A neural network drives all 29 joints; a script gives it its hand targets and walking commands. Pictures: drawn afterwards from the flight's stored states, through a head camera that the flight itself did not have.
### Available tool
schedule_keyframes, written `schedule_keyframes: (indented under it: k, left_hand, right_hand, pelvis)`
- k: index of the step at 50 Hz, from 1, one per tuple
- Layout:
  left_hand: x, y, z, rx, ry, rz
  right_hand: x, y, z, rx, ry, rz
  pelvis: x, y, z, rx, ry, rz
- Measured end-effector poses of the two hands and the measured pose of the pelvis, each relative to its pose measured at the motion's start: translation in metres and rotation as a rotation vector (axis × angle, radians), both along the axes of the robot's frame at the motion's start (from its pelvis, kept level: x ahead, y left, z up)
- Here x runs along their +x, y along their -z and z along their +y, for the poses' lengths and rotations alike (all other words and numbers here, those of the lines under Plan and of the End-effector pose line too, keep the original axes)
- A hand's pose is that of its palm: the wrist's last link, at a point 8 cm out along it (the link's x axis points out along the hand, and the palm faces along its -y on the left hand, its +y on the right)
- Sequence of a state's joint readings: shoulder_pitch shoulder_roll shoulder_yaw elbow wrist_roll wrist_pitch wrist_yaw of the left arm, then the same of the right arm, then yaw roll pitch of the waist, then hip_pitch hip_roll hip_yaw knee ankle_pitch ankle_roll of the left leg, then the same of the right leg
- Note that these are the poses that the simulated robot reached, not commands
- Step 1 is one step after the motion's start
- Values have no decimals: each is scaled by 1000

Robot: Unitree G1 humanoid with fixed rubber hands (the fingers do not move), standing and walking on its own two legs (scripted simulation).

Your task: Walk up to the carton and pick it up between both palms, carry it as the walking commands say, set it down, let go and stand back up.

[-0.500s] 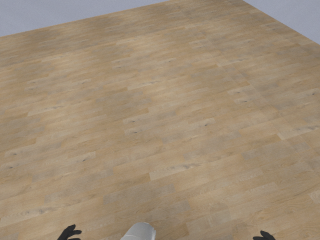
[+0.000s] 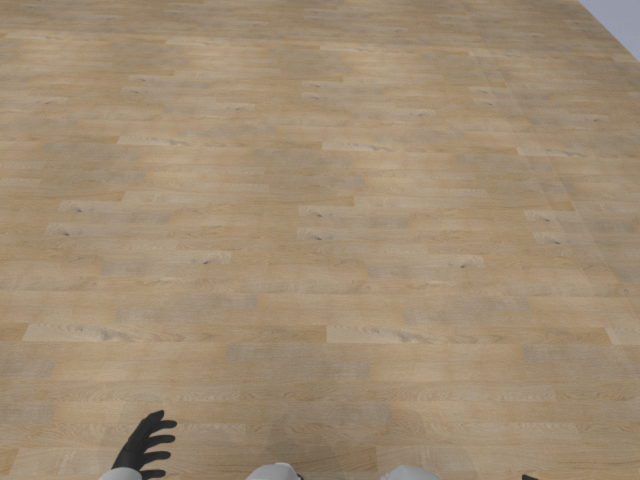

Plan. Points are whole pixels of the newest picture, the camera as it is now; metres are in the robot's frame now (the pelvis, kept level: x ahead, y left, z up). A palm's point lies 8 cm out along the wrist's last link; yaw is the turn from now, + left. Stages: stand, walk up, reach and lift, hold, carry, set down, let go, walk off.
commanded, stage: walk up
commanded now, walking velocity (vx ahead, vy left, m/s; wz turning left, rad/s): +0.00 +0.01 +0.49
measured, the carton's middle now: out of the picture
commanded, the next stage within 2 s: none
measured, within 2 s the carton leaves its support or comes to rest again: neither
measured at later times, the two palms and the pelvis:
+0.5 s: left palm out of the picture +0.01 +0.25 -0.08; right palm out of the picture +0.10 -0.28 -0.11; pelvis -0.03 -0.04 +0.01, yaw +11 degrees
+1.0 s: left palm out of the picture +0.00 +0.29 -0.11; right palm (508, 464) +0.16 -0.22 -0.08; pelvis -0.02 -0.01 +0.01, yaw +24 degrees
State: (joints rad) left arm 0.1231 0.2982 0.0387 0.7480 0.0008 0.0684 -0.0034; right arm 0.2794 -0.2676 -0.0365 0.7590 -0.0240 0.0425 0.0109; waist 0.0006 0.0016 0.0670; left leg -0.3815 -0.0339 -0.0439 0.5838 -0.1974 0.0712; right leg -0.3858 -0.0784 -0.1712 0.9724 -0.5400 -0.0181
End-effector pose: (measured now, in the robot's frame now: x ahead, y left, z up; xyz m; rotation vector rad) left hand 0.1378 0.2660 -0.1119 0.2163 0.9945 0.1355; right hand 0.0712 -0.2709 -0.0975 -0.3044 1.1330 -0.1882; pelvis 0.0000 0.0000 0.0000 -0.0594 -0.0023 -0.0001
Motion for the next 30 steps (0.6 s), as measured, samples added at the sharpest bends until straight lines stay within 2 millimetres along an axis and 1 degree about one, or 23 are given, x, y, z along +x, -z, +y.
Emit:
schedule_keyframes:
  k: [3,6,9,12,14,16,18,20,22,25,27,30]
  left_hand:
    - [-5,-3,1,-15,-31,-13]
    - [-20,-2,0,-21,-60,6]
    - [-36,-2,-5,-19,-83,24]
    - [-53,-5,-10,2,-106,37]
    - [-70,-7,-12,31,-127,52]
    - [-92,-5,-14,65,-157,75]
    - [-114,-10,-17,81,-183,106]
    - [-129,-16,-19,89,-200,125]
    - [-135,-22,-19,102,-210,126]
    - [-132,-27,-15,112,-225,107]
    - [-130,-27,-11,108,-242,90]
    - [-131,-22,-4,90,-272,85]
  right_hand:
    - [3,-9,-1,-20,-34,12]
    - [4,-14,-3,-28,-60,20]
    - [3,-15,-9,-26,-79,25]
    - [0,-9,-15,-11,-96,27]
    - [0,0,-18,12,-108,27]
    - [5,14,-21,39,-127,16]
    - [11,15,-17,65,-142,1]
    - [16,14,-13,94,-154,-9]
    - [21,15,-10,117,-171,-14]
    - [29,17,-6,132,-199,-5]
    - [36,18,-1,132,-227,6]
    - [49,17,10,120,-265,19]
  pelvis:
    - [-6,-6,-2,-16,-35,13]
    - [-11,-9,-6,-24,-61,22]
    - [-17,-11,-13,-23,-80,27]
    - [-23,-10,-22,-10,-97,29]
    - [-27,-7,-29,16,-109,27]
    - [-31,0,-36,54,-126,25]
    - [-32,-2,-40,61,-141,7]
    - [-30,-7,-43,84,-153,-4]
    - [-28,-8,-43,100,-164,-11]
    - [-26,-9,-41,110,-187,-2]
    - [-24,-9,-39,107,-214,8]
    - [-19,-7,-32,93,-252,25]
